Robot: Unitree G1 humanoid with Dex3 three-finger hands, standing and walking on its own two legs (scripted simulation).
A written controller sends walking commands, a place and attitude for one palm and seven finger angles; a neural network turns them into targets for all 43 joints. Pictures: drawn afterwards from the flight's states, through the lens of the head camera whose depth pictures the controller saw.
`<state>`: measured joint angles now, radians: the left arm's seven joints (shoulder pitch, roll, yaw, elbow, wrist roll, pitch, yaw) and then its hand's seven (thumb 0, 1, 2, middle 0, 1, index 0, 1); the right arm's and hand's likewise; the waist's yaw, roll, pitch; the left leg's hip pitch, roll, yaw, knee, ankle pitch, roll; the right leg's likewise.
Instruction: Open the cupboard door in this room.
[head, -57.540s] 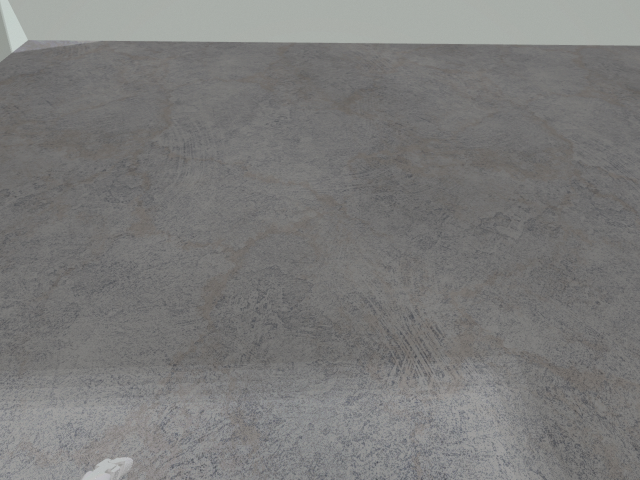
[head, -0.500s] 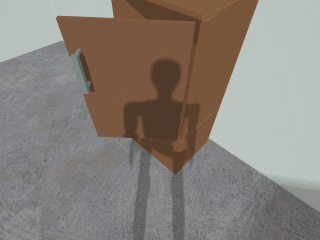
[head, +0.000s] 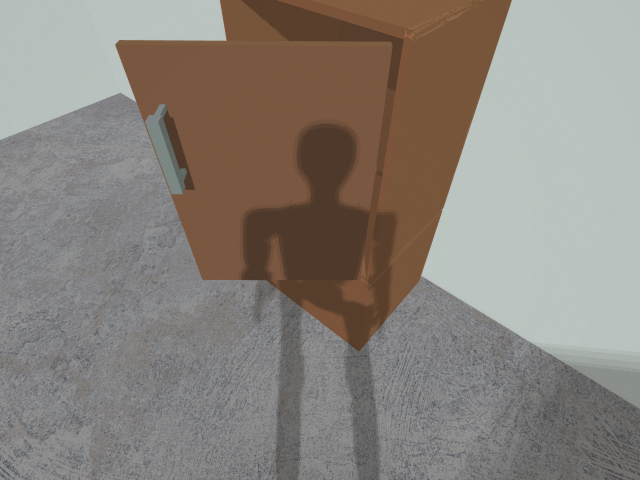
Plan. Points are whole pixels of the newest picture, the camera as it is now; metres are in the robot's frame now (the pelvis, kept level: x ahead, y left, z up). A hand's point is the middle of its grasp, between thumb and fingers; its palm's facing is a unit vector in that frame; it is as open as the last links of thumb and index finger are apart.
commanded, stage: shuffle to correct the standing spot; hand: left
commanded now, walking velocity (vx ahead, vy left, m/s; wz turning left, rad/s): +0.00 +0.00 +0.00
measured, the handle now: (170, 150) +0.61 +0.30 +0.07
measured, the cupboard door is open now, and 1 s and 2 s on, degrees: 41 41 41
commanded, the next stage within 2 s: come to a stop and stand still in 0.44 s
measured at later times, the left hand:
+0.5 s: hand out of the picture +0.01 +0.19 -0.19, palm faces +0.07 -0.98 -0.16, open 7.3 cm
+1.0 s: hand (206, 465) +0.18 +0.18 -0.17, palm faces +0.06 -0.97 -0.25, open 7.3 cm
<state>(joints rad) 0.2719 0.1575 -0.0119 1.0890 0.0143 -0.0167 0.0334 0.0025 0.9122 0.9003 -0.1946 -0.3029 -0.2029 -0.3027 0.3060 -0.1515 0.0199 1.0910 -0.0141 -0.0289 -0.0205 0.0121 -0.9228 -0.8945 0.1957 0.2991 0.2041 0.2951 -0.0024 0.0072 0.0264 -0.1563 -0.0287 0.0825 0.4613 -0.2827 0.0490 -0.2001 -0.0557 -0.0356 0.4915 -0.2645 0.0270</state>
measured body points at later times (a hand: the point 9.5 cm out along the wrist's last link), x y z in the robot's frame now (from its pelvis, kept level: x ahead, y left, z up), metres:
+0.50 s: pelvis +0.04 +0.02 -0.01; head +0.06 +0.04 +0.44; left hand +0.00 +0.24 -0.18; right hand +0.04 -0.21 -0.16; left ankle -0.02 +0.08 -0.74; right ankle +0.00 -0.13 -0.73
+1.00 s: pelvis +0.10 +0.00 -0.01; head +0.13 -0.02 +0.44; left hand +0.17 +0.23 -0.15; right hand +0.12 -0.23 -0.18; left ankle +0.02 +0.12 -0.66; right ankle +0.15 -0.06 -0.74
